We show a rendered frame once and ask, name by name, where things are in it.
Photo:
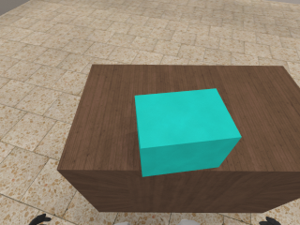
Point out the robot left hand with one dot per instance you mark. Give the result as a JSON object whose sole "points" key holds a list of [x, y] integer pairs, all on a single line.
{"points": [[39, 219]]}

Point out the carton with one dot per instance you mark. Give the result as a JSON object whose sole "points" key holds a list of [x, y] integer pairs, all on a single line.
{"points": [[183, 131]]}

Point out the pedestal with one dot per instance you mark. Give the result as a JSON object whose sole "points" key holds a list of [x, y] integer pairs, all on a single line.
{"points": [[101, 157]]}

